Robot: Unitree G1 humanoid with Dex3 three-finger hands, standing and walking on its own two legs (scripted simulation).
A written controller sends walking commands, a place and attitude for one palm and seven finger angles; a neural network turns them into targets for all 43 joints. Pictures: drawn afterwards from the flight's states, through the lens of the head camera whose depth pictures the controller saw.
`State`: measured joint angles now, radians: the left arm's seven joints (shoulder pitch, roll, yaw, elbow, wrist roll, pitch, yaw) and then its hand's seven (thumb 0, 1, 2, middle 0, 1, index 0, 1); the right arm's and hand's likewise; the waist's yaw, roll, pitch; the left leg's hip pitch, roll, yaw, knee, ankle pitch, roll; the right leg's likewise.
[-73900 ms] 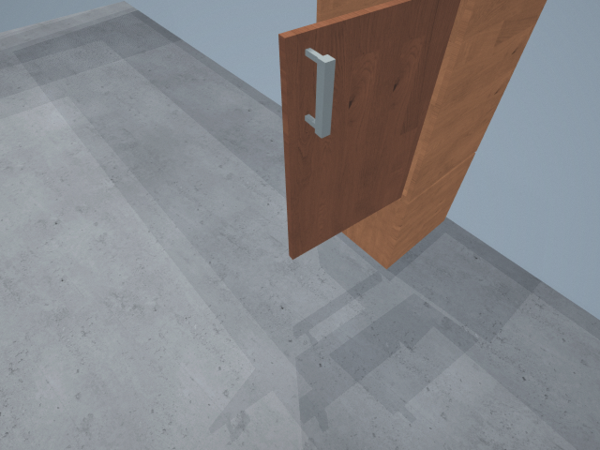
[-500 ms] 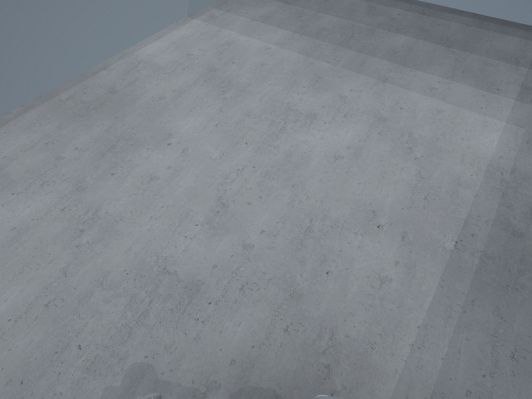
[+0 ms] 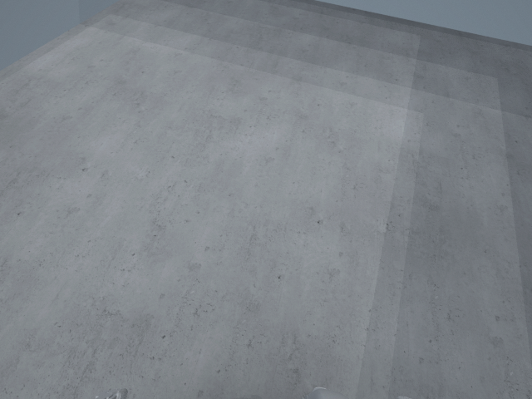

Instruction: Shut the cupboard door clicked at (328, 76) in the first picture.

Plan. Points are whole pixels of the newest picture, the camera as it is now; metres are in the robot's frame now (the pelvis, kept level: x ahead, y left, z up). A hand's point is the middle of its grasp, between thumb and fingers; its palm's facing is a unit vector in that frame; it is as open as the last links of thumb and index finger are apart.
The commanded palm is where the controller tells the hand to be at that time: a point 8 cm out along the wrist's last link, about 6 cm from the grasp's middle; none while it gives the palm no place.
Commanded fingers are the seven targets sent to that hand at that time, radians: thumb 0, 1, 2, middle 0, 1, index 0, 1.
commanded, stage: turn to face it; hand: left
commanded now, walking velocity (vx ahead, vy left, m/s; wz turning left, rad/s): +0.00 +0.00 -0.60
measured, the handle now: out of the picture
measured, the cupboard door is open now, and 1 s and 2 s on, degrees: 7 7 7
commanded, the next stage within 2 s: none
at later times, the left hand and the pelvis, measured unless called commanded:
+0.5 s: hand (172, 369) +0.18 +0.18 -0.18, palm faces -0.27 -0.94 -0.20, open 7.4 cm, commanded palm none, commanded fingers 0.00 0.90 0.90 -0.20 -0.30 -0.20 -0.30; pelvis +0.04 +0.01 -0.01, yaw -18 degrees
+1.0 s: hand (226, 335) +0.24 +0.09 -0.16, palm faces -0.55 -0.80 -0.25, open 7.4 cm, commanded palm none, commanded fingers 0.00 0.90 0.90 -0.20 -0.30 -0.20 -0.30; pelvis +0.05 -0.03 +0.00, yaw -35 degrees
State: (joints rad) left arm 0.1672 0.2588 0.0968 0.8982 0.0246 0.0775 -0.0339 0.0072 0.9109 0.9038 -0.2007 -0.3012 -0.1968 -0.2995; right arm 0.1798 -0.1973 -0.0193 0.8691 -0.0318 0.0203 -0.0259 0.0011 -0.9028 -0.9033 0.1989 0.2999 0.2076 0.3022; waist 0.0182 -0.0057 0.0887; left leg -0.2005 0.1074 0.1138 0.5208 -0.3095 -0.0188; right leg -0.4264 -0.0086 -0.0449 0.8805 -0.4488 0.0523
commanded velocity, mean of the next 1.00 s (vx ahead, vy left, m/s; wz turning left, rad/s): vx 0.00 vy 0.00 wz -0.60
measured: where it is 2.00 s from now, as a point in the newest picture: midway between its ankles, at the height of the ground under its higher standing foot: outside the picture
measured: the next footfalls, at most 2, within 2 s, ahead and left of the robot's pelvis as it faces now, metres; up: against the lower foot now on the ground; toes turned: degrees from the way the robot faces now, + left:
right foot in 0.10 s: +0.05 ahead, -0.14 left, +0.00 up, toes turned -8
left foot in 0.44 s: +0.12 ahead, +0.11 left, +0.00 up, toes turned -13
